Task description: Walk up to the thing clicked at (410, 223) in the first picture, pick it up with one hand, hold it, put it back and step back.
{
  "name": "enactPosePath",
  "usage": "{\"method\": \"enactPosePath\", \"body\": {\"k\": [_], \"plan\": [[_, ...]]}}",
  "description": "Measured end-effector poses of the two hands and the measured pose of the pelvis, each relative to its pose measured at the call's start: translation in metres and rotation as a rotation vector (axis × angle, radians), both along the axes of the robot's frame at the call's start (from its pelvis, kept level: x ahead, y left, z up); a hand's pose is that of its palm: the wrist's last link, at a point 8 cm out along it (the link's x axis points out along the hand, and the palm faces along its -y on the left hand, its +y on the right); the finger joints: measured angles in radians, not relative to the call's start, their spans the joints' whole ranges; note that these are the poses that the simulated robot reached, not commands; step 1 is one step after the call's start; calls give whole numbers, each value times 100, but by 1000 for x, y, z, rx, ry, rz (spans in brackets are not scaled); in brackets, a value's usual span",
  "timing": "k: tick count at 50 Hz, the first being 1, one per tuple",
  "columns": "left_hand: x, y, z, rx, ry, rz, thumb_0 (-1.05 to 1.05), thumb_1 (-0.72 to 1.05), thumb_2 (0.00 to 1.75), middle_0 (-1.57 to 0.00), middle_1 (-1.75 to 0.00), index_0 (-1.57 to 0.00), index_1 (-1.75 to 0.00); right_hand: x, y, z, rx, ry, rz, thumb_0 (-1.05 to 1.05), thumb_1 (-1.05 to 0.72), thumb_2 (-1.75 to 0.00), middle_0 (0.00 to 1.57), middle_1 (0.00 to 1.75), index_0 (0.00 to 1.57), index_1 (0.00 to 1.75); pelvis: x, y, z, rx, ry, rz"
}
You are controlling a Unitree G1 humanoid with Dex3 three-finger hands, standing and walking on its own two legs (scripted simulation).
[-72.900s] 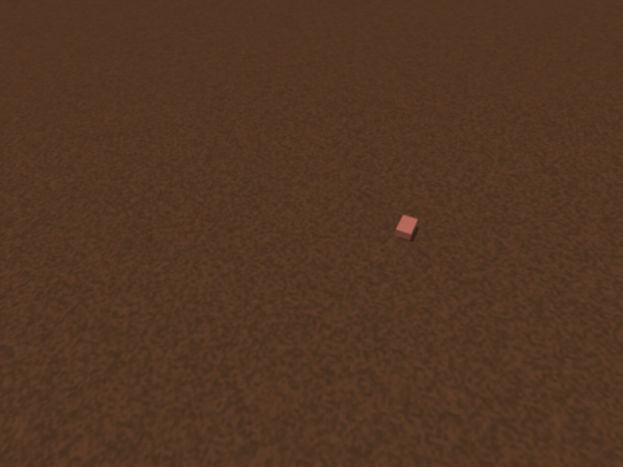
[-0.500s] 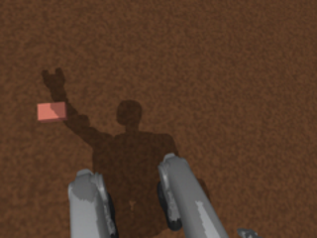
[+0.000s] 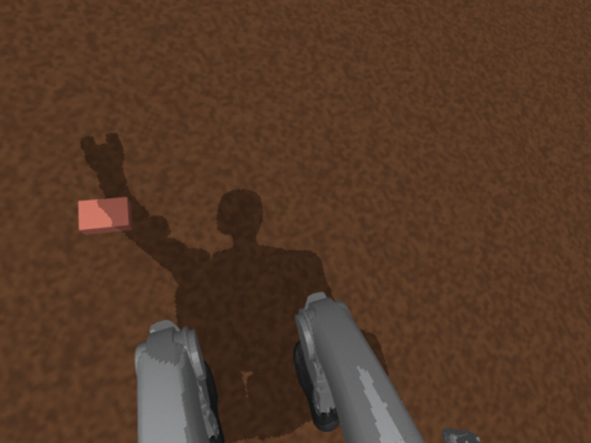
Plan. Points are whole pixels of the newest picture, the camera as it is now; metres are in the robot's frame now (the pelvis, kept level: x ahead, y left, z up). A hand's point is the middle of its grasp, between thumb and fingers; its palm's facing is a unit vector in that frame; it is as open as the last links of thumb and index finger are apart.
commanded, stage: go down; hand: left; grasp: from above
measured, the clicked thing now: (106, 215) +0.58 +0.29 -0.49
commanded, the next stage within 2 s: withdraw in 0.82 s
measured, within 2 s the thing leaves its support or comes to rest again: neither
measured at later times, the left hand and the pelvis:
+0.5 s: hand out of the picture +0.53 +0.35 -0.03, palm faces -0.43 -0.08 -0.90, open 13.1 cm; pelvis +0.00 +0.00 +0.01, yaw +0 degrees
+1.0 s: hand out of the picture +0.53 +0.35 -0.02, palm faces -0.42 -0.08 -0.90, open 13.0 cm; pelvis +0.01 +0.00 +0.02, yaw +0 degrees
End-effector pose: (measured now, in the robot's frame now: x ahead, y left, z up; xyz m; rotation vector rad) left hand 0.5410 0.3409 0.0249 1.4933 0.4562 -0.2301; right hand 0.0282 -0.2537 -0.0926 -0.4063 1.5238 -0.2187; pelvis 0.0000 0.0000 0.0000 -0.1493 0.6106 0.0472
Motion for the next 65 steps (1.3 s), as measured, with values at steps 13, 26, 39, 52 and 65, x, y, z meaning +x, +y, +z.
{"method": "enactPosePath", "body": {"k": [13,26,39,52,65], "plan": [[1,5,7,2,-1,6,0,-35,83,-23,-87,-25,-86,1,2,7,2,1,-6,0,-91,-90,21,30,21,30,2,2,6,-2,-2,0],[-5,9,7,1,14,1,0,-34,81,-24,-87,-25,-86,3,3,11,0,-7,0,0,-91,-90,21,30,21,30,3,3,9,-3,-4,-2],[-3,13,0,4,-8,3,0,-34,82,-24,-87,-25,-85,6,2,4,0,6,7,0,-91,-90,21,30,21,30,3,3,4,-3,4,0],[-3,10,13,0,8,5,0,-33,81,-28,-84,-29,-83,12,4,16,13,-6,-1,0,-92,-91,21,30,21,30,9,2,18,-1,-1,1],[6,-17,-57,24,-22,60,0,-34,82,-26,-86,-26,-86,5,-6,-6,16,5,3,0,-92,-91,20,30,21,30,9,-1,-13,-2,41,-10]]}}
